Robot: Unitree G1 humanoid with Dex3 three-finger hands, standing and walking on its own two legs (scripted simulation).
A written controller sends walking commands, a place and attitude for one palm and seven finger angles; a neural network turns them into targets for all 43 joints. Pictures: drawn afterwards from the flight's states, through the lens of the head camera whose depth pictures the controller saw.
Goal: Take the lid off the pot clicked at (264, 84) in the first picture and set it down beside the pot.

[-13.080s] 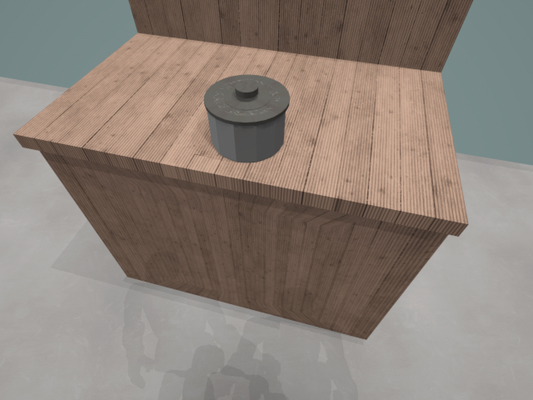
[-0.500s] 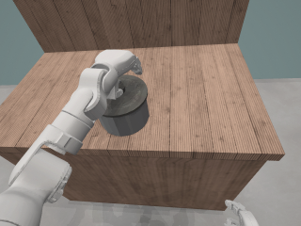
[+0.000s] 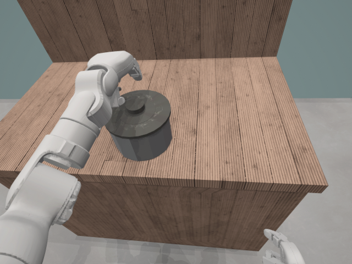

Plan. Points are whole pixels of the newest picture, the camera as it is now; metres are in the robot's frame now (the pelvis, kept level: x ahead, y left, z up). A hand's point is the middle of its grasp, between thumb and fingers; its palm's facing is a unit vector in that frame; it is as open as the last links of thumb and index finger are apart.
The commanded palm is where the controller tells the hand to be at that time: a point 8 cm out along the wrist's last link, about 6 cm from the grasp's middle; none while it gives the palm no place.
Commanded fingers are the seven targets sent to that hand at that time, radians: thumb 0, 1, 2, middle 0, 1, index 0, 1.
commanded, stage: move the open hand above the knob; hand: left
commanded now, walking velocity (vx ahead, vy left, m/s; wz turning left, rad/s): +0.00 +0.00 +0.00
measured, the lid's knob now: (135, 106) +0.47 +0.11 +0.12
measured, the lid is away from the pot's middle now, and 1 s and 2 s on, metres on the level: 0.00 0.00 0.00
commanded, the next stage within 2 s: none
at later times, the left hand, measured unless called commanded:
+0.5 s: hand (125, 90) +0.44 +0.11 +0.20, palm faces -0.16 +0.00 -0.99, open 10.0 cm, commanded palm +0.41 +0.12 +0.26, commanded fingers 0.00 -0.34 1.55 -0.85 -0.08 -0.85 -0.08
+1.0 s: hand (125, 99) +0.43 +0.12 +0.17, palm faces -0.21 +0.00 -0.98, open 10.1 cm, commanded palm +0.41 +0.13 +0.26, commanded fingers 0.00 -0.34 1.55 -0.85 -0.08 -0.85 -0.08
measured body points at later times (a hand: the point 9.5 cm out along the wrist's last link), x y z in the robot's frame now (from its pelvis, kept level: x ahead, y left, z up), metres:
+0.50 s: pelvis +0.00 +0.01 +0.00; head +0.01 -0.03 +0.45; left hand +0.44 +0.11 +0.25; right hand +0.16 -0.22 -0.12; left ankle +0.02 +0.10 -0.74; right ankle -0.03 -0.11 -0.74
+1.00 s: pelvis +0.00 +0.01 +0.00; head +0.01 -0.04 +0.45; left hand +0.44 +0.12 +0.23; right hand +0.15 -0.23 -0.12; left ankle +0.02 +0.10 -0.74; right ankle -0.03 -0.11 -0.74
